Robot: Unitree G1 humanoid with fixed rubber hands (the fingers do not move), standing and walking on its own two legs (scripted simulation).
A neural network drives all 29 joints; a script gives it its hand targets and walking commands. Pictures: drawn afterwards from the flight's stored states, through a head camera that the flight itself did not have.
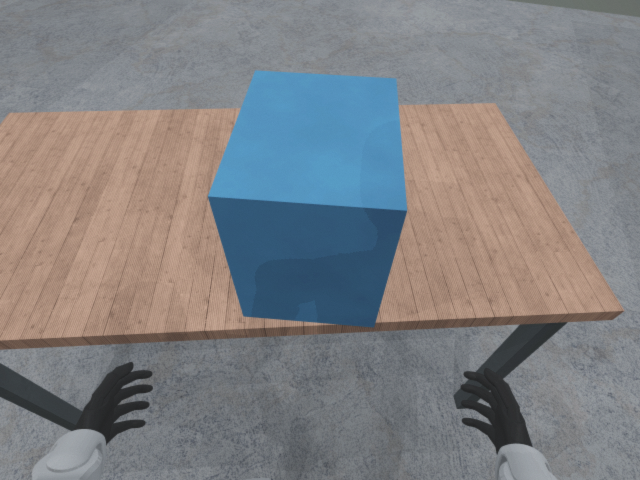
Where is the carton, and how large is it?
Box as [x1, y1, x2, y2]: [208, 70, 406, 326]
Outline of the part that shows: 255,70 208,195 243,315 373,326 406,213 395,78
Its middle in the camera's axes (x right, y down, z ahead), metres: +0.00 -0.05 +0.59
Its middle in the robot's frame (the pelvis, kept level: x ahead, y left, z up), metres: +0.48 +0.04 +0.04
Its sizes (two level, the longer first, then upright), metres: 0.268 0.211 0.273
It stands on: a table, 0.68 m high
